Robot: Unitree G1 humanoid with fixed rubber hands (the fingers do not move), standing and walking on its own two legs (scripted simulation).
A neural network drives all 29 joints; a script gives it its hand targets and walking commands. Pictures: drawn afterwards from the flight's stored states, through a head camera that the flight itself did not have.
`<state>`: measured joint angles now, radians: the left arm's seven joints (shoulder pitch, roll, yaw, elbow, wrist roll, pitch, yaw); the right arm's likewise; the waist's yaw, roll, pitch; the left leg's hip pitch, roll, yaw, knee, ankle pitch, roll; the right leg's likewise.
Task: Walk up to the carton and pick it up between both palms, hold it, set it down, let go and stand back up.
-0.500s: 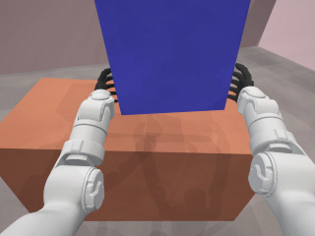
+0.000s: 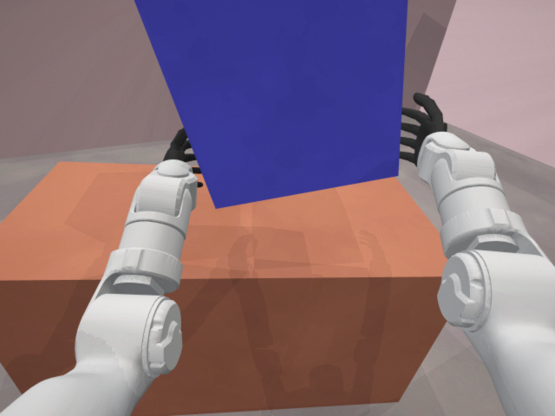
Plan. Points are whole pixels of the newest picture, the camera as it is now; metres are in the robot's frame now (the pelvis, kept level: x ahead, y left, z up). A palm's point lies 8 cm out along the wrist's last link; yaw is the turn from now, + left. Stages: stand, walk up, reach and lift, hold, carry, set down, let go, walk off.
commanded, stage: reach and lift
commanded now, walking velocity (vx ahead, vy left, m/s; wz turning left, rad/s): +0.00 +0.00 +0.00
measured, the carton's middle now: (282, 66) +0.51 +0.01 +0.37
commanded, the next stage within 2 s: hold in 0.58 s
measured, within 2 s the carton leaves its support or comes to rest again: neither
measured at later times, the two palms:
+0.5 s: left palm (161, 172) +0.39 +0.18 +0.24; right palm (417, 132) +0.39 -0.17 +0.32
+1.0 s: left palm (156, 167) +0.38 +0.18 +0.25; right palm (416, 134) +0.39 -0.17 +0.32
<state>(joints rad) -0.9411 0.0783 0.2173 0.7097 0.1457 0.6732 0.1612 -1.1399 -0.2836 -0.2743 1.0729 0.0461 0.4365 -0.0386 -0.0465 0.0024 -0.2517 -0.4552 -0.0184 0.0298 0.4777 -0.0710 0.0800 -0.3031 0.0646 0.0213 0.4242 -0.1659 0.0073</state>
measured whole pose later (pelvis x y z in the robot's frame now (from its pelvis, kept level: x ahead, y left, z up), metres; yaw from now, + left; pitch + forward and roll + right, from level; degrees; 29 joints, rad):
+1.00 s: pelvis +0.00 -0.01 +0.00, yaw +0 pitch +1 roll -3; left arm -0.95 0.11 0.23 0.59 0.18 0.79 0.13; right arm -1.18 -0.27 -0.27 1.11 0.05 0.42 -0.02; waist -0.02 -0.05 -0.22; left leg -0.42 -0.02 0.03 0.45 -0.05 0.07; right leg -0.28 0.06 0.02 0.42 -0.16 0.01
